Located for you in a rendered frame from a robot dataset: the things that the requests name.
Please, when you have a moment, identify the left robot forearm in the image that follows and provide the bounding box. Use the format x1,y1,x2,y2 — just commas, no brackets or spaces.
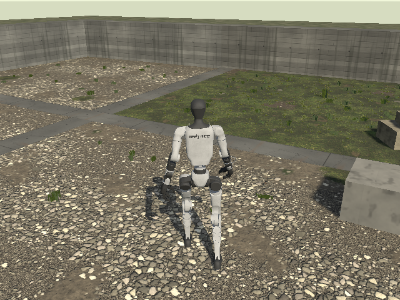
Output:
162,153,176,185

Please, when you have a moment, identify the right robot forearm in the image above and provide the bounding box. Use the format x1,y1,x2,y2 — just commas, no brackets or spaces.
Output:
222,148,233,170

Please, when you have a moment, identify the right robot hand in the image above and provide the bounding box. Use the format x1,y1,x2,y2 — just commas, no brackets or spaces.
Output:
219,167,233,179

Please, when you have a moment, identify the robot right shin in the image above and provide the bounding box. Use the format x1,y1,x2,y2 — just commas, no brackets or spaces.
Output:
212,214,221,260

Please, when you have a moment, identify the robot left upper arm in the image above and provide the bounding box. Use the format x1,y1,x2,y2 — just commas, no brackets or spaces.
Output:
170,126,186,162

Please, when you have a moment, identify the left robot hand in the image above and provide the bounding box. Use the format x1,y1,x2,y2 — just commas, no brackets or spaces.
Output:
161,183,175,202

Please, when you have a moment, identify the robot right upper arm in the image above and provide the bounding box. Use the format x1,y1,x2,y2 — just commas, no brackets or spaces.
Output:
212,125,229,158

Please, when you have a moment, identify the robot left foot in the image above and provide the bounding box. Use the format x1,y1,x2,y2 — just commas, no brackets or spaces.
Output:
183,233,192,248

